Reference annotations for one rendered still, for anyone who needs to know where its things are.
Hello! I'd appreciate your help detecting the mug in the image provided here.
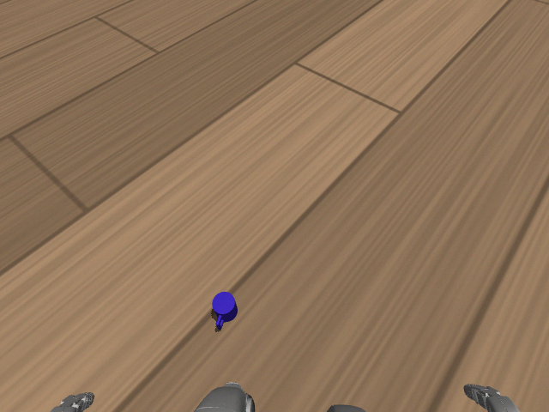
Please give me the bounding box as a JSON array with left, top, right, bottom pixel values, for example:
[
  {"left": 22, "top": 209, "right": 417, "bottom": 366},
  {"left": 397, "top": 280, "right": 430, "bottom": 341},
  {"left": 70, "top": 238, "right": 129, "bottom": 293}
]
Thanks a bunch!
[{"left": 212, "top": 292, "right": 238, "bottom": 330}]

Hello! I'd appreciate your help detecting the left robot hand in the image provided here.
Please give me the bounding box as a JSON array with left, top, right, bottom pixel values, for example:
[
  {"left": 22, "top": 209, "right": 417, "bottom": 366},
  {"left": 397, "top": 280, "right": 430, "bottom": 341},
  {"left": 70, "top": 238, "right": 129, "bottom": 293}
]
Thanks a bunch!
[{"left": 50, "top": 392, "right": 94, "bottom": 412}]

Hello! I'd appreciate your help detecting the right robot hand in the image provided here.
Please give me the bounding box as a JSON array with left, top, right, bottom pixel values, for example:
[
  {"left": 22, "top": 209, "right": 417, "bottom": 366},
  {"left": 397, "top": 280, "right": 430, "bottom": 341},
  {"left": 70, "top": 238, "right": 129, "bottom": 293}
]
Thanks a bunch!
[{"left": 463, "top": 385, "right": 521, "bottom": 412}]

